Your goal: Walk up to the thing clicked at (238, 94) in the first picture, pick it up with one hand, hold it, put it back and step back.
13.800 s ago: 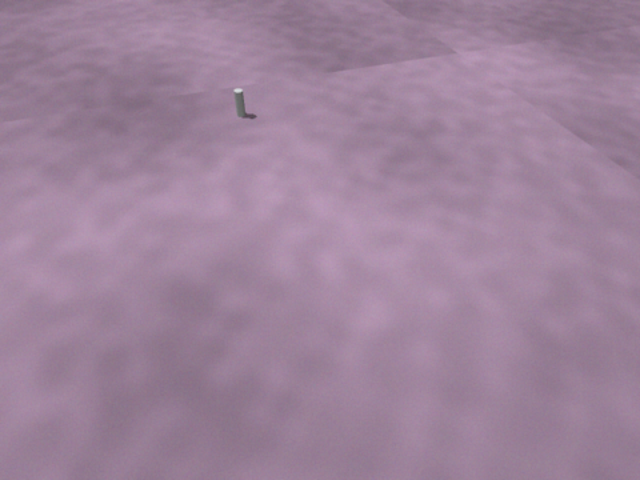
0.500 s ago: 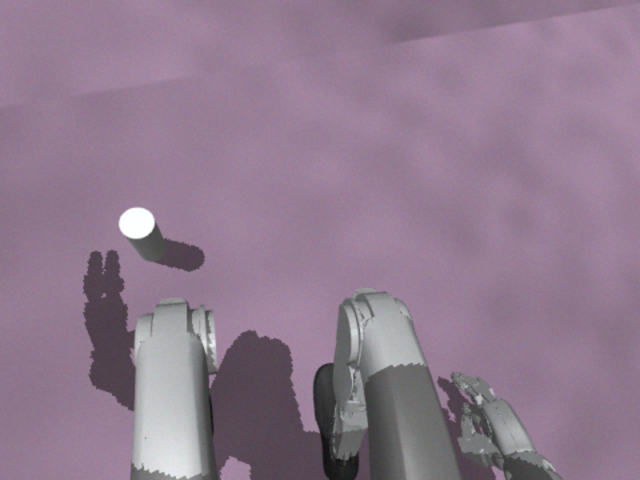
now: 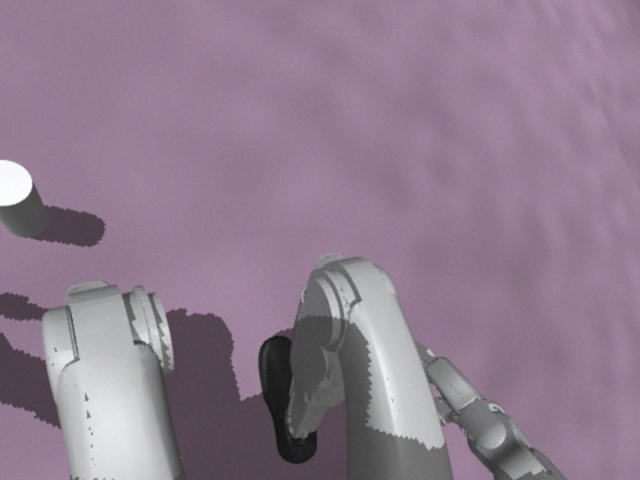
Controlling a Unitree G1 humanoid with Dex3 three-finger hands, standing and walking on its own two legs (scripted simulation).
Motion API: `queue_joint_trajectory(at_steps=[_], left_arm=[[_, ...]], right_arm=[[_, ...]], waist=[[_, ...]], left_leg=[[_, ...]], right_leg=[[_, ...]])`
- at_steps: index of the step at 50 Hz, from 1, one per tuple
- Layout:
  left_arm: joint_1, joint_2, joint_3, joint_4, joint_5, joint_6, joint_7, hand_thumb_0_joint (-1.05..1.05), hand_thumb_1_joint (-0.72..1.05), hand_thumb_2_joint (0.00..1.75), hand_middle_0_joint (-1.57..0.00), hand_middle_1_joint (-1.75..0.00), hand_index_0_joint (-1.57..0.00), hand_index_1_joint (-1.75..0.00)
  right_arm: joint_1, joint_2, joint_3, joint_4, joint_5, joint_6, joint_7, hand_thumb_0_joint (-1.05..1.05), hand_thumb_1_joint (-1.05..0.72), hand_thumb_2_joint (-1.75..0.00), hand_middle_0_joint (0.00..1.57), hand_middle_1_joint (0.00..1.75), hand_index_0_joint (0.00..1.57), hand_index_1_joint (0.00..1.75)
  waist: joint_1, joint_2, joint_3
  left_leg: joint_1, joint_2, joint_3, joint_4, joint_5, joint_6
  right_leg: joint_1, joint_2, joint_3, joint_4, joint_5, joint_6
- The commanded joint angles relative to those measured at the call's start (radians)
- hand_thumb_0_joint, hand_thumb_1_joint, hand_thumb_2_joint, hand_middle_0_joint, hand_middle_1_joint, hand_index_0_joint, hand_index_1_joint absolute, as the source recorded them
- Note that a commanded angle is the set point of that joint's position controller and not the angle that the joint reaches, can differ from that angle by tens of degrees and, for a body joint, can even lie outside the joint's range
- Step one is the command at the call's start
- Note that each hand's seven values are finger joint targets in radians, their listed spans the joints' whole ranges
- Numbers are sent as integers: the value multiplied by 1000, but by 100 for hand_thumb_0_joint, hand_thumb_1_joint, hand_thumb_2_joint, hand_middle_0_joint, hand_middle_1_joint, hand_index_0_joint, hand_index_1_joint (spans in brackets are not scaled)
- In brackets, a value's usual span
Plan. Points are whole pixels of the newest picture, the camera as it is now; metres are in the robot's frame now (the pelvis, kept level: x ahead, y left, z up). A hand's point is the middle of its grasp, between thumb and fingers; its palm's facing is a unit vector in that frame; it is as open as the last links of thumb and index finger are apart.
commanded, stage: close in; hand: left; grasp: from the side
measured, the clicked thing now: (16, 203) +0.44 +0.26 -0.22
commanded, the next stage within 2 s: close in 0.68 s
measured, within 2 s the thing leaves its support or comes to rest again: leaves its support in 1.86 s
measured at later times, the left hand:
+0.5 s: hand out of the picture +0.41 +0.28 -0.18, palm faces +0.15 -0.99 +0.01, open 17.5 cm
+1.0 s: hand (12, 220) +0.42 +0.26 -0.20, palm faces +0.20 -0.98 +0.00, open 14.7 cm
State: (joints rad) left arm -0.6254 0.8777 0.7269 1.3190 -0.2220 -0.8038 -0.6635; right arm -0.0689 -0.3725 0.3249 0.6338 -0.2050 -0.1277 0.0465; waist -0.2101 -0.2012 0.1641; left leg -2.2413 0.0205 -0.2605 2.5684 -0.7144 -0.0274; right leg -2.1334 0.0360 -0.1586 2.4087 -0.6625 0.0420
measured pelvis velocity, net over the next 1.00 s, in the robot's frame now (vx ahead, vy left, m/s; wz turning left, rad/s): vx -0.01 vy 0.02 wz -0.08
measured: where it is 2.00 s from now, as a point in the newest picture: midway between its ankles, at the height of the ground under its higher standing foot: (214, 449)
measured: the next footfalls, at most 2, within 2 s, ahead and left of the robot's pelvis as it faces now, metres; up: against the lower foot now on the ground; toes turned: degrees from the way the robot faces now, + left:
none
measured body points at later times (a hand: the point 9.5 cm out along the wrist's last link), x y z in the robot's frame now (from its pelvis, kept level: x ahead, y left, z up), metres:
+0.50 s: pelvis -0.01 +0.01 -0.02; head +0.21 +0.18 +0.33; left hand +0.39 +0.33 -0.18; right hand +0.15 -0.25 -0.05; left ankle +0.08 +0.13 -0.27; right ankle +0.12 -0.12 -0.27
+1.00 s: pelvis -0.01 +0.02 -0.02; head +0.23 +0.19 +0.31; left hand +0.40 +0.31 -0.20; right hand +0.14 -0.24 -0.05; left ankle +0.08 +0.13 -0.27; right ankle +0.12 -0.12 -0.27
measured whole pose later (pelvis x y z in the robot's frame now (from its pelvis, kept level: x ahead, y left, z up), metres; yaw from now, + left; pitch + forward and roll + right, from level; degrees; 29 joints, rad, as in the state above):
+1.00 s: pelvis -0.01 +0.02 -0.02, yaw -4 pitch +11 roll -18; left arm -0.62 0.82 0.45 1.46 -0.12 -1.14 -0.11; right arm -0.18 -0.38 0.52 0.57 -0.37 0.00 0.14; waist -0.25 -0.28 0.31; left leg -2.21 0.01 -0.38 2.68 -0.72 -0.01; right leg -2.05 0.08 -0.25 2.42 -0.62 0.08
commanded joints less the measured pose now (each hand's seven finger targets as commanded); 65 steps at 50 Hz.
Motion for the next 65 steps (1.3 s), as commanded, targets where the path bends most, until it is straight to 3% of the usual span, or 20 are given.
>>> queue_joint_trajectory(at_steps=[1, 4, 7, 11, 14, 18, 22, 26, 28, 31, 34, 36, 38, 40, 41, 43, 48, 54, 58, 65], left_arm=[[-140, 234, -44, -36, -12, -113, 42, 0, -56, 5, -6, -10, -5, -10], [-147, 214, -64, -13, -17, -156, 93, 0, -61, 0, -6, -8, -6, -7], [-152, 216, -51, -21, -26, -210, 157, 0, -61, 0, -7, -9, -7, -8], [-173, 247, -41, -34, 10, -271, 254, 0, -60, 1, -6, -8, -7, -7], [-158, 223, -66, -21, 40, -298, 303, 0, -54, 2, -6, -8, -6, -7], [-172, 174, -143, -20, 69, -314, 333, 0, -51, 2, -6, -6, -6, -5], [-172, 98, -218, -12, 62, -318, 355, 0, -51, 1, -5, -6, -5, -4], [-181, 60, -240, 5, 46, -330, 390, 0, -55, 2, -5, -6, -6, -5], [-188, 71, -234, 16, 41, -344, 411, 0, -52, 4, -7, -8, -7, -7], [-182, 93, -218, 32, 56, -362, 451, 0, -51, 7, -7, -9, -7, -8], [-181, 109, -220, 50, 84, -382, 477, 0, -43, 11, -6, -10, -7, -9], [-161, 128, -218, 43, 107, -393, 497, 0, -41, 11, -6, -8, -6, -8], [-174, 121, -219, 30, 111, -402, 513, 0, -37, 12, -6, -8, -6, -7], [-165, 132, -216, 21, 112, -405, 528, 0, -30, 19, -16, -13, -14, -14], [-178, 99, -234, 27, 109, -406, 532, 0, -26, 21, -17, -15, -16, -16], [-170, 84, -247, 17, 105, -407, 542, 0, -13, 30, -32, -29, -31, -29], [-234, 63, -299, 6, 108, -407, 558, 0, 2, 42, -41, -38, -40, -39], [-223, 101, -277, 45, 124, -402, 598, 0, 24, 54, -52, -49, -51, -49], [-190, 112, -262, 46, 137, -406, 617, 0, 37, 64, -64, -61, -63, -61], [-209, 120, -255, 30, 137, -403, 637, 0, 62, 85, -86, -83, -86, -83]], right_arm=[[63, -342, -72, -30, -29, 12, -13, 0, -93, -91, 20, 30, 20, 30], [26, -344, -46, -51, -44, 22, 0, 0, -94, -91, 20, 30, 20, 30], [-1, -356, -21, -60, -62, 29, 12, 0, -94, -91, 20, 30, 20, 30], [-23, -363, 2, -58, -84, 45, 26, 0, -94, -91, 20, 30, 20, 30], [-32, -368, 10, -57, -102, 58, 35, 0, -94, -91, 20, 30, 20, 30], [-48, -373, 15, -60, -119, 78, 44, 0, -93, -91, 20, 30, 20, 30], [-55, -378, 20, -65, -123, 84, 52, 0, -93, -90, 20, 30, 20, 30], [-54, -381, 30, -73, -123, 90, 58, 0, -93, -90, 20, 30, 20, 30], [-57, -376, 41, -72, -126, 94, 61, 0, -92, -90, 20, 30, 20, 30], [-65, -370, 54, -78, -135, 102, 63, 0, -92, -90, 20, 30, 20, 30], [-70, -369, 67, -82, -146, 115, 65, 0, -91, -90, 20, 30, 20, 30], [-82, -370, 70, -86, -153, 122, 67, 0, -92, -90, 20, 30, 20, 30], [-87, -377, 70, -90, -159, 128, 69, 0, -91, -90, 20, 30, 20, 30], [-86, -377, 74, -91, -161, 132, 72, 0, -91, -90, 20, 30, 20, 30], [-85, -377, 74, -89, -162, 133, 74, 0, -91, -90, 20, 30, 20, 30], [-85, -377, 75, -85, -164, 131, 76, 0, -90, -90, 20, 30, 20, 30], [-79, -374, 77, -76, -164, 131, 76, 0, -89, -90, 20, 30, 20, 30], [-81, -366, 88, -78, -164, 141, 77, 0, -88, -90, 20, 30, 20, 30], [-91, -364, 92, -87, -170, 153, 79, 0, -88, -89, 20, 30, 20, 30], [-98, -364, 96, -93, -170, 163, 76, 0, -88, -89, 20, 30, 20, 30]], waist=[[-46, 522, -607], [-50, 463, -567], [-58, 458, -561], [-59, 489, -523], [-74, 517, -504], [-105, 536, -465], [-134, 485, -444], [-145, 443, -447], [-142, 430, -437], [-129, 431, -421], [-134, 465, -398], [-118, 502, -392], [-132, 513, -387], [-128, 518, -395], [-146, 507, -391], [-152, 492, -413], [-184, 460, -423], [-163, 456, -383], [-148, 487, -398], [-165, 479, -393]], left_leg=[[498, 48, 80, -292, 186, 5], [438, 47, 67, -265, 163, 9], [433, 47, 55, -246, 151, 10], [419, 49, 44, -244, 131, 6], [432, 53, 37, -248, 152, -3], [421, 54, 28, -256, 123, -6], [407, 48, 16, -250, 94, 0], [413, 44, -9, -246, 91, 0], [392, 42, -11, -235, 87, 5], [389, 43, -12, -231, 94, 5], [391, 45, -19, -244, 94, -2], [416, 52, -22, -253, 115, -9], [419, 52, -29, -261, 109, -11], [417, 49, -21, -256, 104, -8], [416, 50, -29, -256, 100, -9], [431, 51, -29, -239, 127, -7], [422, 49, -32, -224, 120, 1], [388, 51, -34, -233, 95, 1], [432, 58, -44, -241, 140, -8], [404, 60, -38, -231, 127, -1]], right_leg=[[261, 26, -98, -181, 178, -69], [280, 32, -114, -179, 169, -63], [316, 39, -128, -172, 171, -56], [321, 44, -142, -160, 166, -55], [325, 45, -152, -149, 190, -56], [301, 47, -163, -150, 180, -58], [296, 50, -177, -161, 175, -49], [300, 52, -189, -158, 178, -42], [306, 57, -187, -159, 177, -41], [319, 60, -184, -161, 181, -42], [320, 62, -194, -152, 176, -45], [314, 62, -190, -140, 189, -49], [314, 61, -199, -139, 189, -49], [326, 65, -198, -147, 187, -49], [322, 64, -202, -146, 188, -46], [331, 66, -200, -148, 216, -43], [339, 70, -202, -161, 222, -37], [331, 72, -204, -167, 196, -41], [336, 75, -207, -151, 225, -43], [346, 79, -209, -164, 222, -41]])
